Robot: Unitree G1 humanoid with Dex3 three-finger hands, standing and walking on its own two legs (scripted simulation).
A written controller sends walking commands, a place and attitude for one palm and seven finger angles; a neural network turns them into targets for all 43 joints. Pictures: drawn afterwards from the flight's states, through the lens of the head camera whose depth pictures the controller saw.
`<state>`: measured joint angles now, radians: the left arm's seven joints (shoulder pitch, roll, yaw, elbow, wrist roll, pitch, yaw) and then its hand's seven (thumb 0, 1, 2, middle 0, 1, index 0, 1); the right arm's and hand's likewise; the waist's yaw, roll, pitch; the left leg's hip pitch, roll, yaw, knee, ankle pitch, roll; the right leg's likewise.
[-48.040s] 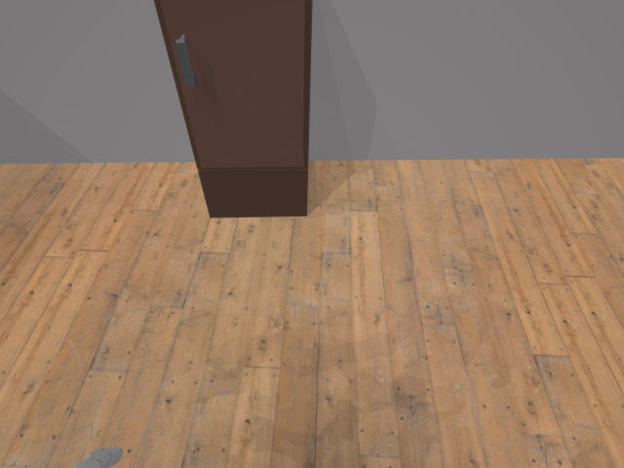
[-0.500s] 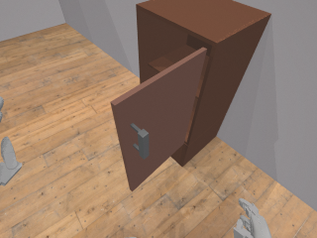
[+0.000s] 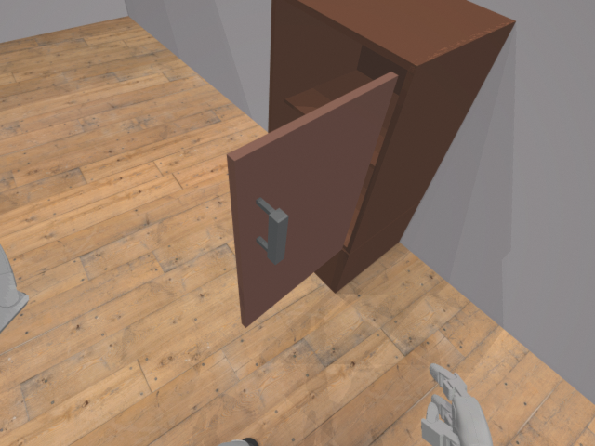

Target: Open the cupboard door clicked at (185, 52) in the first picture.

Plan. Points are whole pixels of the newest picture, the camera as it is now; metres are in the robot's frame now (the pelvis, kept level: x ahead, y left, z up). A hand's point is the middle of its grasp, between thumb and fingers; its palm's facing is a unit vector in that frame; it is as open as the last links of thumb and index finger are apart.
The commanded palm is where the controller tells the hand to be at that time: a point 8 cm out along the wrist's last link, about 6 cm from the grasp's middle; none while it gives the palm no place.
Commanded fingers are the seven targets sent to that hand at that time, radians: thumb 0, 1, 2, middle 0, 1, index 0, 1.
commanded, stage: step back with the hand held close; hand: left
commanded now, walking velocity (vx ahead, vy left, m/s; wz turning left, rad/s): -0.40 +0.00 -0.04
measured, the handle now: (269, 231) +0.46 +0.09 -0.04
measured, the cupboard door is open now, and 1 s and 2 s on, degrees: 93 93 93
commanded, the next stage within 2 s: stop stepping back and stand still in 0.08 s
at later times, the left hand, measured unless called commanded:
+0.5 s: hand (56, 424) +0.11 +0.21 +0.16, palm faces +0.37 -0.82 -0.44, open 7.5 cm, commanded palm +0.05 +0.24 +0.18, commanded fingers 0.00 0.90 0.90 -0.20 -0.30 -0.20 -0.30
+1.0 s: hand out of the picture +0.05 +0.22 +0.16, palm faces +0.38 -0.81 -0.45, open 7.5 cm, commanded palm -0.01 +0.26 +0.18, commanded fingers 0.00 0.90 0.90 -0.20 -0.30 -0.20 -0.30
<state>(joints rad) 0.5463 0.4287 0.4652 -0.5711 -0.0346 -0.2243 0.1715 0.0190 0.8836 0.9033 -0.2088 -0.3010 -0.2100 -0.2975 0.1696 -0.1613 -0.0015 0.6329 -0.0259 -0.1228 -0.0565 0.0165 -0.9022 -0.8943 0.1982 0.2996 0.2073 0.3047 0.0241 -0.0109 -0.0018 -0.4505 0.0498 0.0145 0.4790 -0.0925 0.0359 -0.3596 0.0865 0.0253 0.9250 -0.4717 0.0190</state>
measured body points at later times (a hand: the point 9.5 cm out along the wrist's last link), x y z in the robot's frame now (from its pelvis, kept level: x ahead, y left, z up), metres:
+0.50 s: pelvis -0.11 -0.05 +0.00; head -0.12 -0.04 +0.45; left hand +0.09 +0.25 +0.18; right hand +0.00 -0.33 -0.08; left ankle -0.06 +0.05 -0.74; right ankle -0.18 -0.13 -0.74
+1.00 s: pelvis -0.17 -0.03 +0.00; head -0.18 -0.03 +0.45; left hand +0.02 +0.26 +0.19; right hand -0.04 -0.25 -0.09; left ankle -0.06 +0.05 -0.73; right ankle -0.20 -0.10 -0.73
